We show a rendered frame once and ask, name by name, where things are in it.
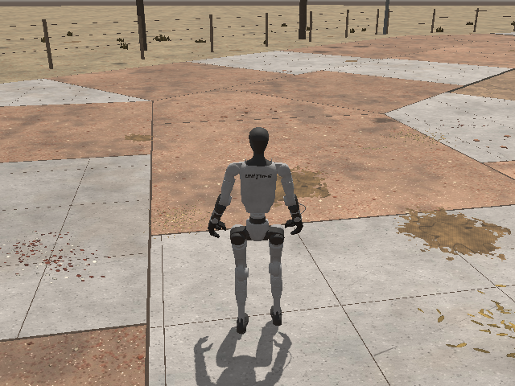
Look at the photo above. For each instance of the robot left upper arm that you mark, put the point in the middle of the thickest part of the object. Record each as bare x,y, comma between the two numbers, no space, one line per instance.
232,170

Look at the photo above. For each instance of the left robot foot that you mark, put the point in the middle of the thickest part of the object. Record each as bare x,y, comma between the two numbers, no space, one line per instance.
241,326

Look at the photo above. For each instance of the robot right upper arm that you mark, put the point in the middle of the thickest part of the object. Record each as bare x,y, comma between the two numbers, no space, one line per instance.
283,170

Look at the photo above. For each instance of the left robot shin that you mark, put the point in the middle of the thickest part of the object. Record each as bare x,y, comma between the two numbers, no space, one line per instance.
241,295

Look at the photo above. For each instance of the robot left hand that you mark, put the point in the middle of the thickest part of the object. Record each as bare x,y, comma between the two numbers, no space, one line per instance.
218,226

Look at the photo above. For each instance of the left robot forearm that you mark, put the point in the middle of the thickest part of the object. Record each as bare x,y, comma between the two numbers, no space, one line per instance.
217,212

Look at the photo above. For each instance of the robot right hand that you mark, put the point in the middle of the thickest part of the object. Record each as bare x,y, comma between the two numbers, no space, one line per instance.
291,223

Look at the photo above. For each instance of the right robot forearm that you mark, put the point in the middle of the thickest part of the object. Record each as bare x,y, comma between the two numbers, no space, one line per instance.
295,212

